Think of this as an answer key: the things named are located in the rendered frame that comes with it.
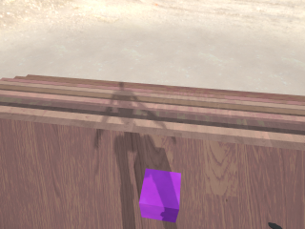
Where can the carton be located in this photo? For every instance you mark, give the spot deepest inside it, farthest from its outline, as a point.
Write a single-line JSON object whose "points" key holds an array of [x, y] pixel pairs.
{"points": [[160, 195]]}

